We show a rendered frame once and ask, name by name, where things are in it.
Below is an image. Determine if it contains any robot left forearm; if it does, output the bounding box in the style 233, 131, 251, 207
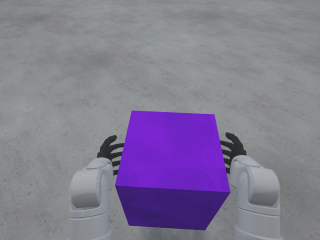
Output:
66, 157, 114, 240

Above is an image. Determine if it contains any left robot hand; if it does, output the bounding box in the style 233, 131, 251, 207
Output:
97, 135, 125, 175

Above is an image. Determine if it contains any robot right forearm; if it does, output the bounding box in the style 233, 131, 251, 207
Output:
230, 155, 284, 240

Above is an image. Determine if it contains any carton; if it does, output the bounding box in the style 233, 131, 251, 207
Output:
115, 110, 231, 231

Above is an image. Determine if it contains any right robot hand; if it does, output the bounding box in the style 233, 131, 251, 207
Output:
220, 132, 247, 174

